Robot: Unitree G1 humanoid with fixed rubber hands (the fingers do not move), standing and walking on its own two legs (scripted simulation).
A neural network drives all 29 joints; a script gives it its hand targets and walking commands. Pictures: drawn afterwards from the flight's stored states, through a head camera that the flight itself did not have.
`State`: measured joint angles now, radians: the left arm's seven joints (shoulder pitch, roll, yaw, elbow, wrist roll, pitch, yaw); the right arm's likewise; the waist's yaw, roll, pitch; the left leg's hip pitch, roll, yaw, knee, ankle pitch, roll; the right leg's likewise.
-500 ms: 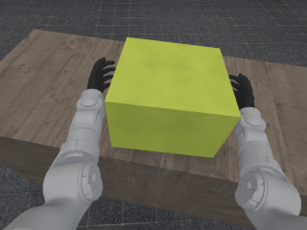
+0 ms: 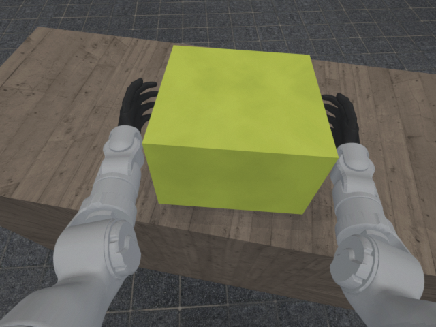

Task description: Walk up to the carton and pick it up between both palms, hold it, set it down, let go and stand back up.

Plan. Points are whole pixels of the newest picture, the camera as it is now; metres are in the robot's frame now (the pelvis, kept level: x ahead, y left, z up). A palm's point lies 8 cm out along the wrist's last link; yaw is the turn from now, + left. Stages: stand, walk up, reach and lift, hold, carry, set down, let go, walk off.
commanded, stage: set down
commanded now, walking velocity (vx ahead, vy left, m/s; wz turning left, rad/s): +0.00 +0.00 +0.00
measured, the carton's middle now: (236, 127) +0.51 -0.02 +0.02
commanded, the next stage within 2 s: none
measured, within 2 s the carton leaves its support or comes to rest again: rests again in 1.90 s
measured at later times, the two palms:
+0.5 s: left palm (137, 128) +0.46 +0.17 +0.07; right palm (347, 138) +0.44 -0.22 +0.07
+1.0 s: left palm (136, 128) +0.46 +0.17 +0.07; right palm (345, 141) +0.43 -0.22 +0.07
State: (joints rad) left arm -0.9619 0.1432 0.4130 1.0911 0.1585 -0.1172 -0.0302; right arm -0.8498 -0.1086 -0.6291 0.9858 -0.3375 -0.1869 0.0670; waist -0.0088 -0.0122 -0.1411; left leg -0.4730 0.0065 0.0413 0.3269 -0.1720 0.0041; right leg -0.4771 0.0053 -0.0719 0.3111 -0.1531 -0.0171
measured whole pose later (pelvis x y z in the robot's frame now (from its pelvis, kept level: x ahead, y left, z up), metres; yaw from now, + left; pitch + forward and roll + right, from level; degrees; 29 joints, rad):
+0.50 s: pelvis -0.02 -0.01 +0.00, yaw +0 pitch +22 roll +1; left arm -1.04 0.20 0.41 1.25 0.12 -0.24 -0.03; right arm -0.94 -0.13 -0.62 1.07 -0.33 -0.24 0.04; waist -0.02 -0.02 -0.15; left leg -0.56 0.01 0.04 0.32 -0.13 0.00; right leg -0.58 0.01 -0.07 0.34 -0.14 -0.03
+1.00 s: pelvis -0.01 +0.00 +0.00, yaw +0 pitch +21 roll +0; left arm -1.03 0.18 0.44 1.25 0.16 -0.26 -0.03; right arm -0.91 -0.12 -0.65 1.06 -0.32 -0.26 0.07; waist -0.02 -0.02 -0.14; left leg -0.54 0.01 0.05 0.33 -0.15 0.00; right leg -0.56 0.01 -0.07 0.33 -0.14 -0.02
